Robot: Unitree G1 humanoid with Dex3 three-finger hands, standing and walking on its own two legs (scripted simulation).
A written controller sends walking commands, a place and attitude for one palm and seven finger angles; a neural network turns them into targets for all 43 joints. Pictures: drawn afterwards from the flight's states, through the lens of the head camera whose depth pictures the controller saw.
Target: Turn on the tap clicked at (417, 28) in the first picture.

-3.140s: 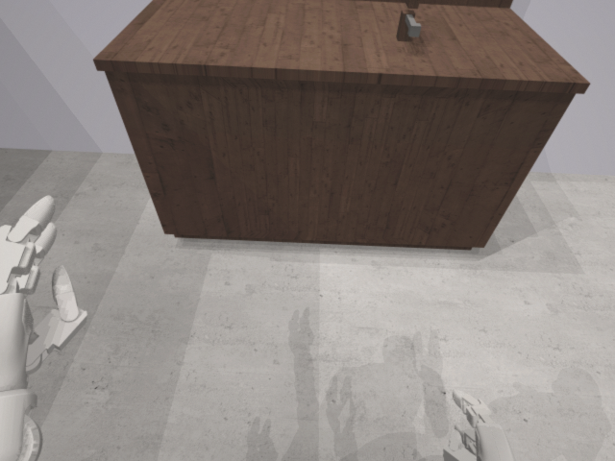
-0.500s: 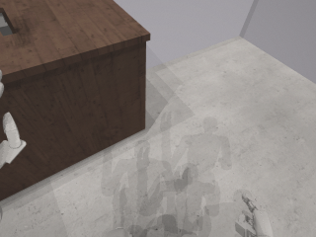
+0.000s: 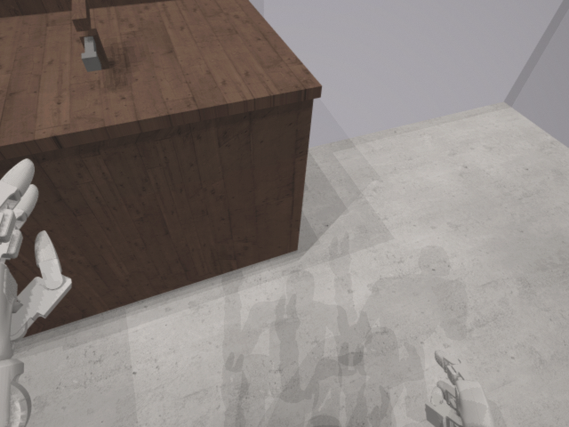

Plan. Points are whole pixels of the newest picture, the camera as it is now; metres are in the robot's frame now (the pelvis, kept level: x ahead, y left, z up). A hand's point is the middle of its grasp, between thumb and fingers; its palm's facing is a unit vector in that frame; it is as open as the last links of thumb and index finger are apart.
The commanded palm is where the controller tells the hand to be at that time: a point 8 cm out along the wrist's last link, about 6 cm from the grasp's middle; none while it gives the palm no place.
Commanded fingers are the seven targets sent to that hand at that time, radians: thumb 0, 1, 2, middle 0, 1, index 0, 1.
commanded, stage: take the last steps up to it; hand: left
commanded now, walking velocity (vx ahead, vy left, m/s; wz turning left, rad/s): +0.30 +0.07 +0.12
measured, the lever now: (91, 61) +0.74 +0.44 +0.12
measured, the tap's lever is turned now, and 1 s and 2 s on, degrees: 0 0 0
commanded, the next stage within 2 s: come to a stop and stand still in 1.92 s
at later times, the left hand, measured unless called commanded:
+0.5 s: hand (61, 290) +0.21 +0.23 +0.17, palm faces +0.46 -0.80 -0.38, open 7.4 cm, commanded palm +0.15 +0.27 +0.19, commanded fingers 0.00 0.90 0.90 -0.20 -0.30 -0.20 -0.30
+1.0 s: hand (75, 210) +0.30 +0.25 +0.18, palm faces +0.45 -0.75 -0.49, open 7.4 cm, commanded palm +0.24 +0.29 +0.19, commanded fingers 0.00 0.90 0.90 -0.20 -0.30 -0.20 -0.30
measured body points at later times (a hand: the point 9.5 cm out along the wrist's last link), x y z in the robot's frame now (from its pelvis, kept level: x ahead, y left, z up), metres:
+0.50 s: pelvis +0.01 -0.02 +0.01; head +0.01 -0.03 +0.46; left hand +0.18 +0.27 +0.19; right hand +0.17 -0.25 -0.10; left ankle +0.02 +0.11 -0.67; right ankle +0.03 -0.13 -0.73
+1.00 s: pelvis +0.10 +0.00 -0.01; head +0.12 -0.01 +0.44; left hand +0.27 +0.29 +0.20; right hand +0.27 -0.19 -0.11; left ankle +0.07 +0.13 -0.72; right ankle +0.15 -0.09 -0.73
